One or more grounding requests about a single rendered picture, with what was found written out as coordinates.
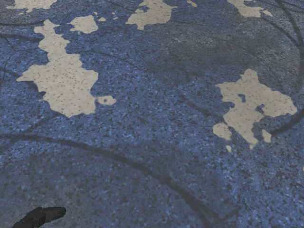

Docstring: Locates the left robot hand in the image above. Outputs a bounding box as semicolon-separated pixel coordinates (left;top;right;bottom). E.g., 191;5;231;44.
12;207;66;228

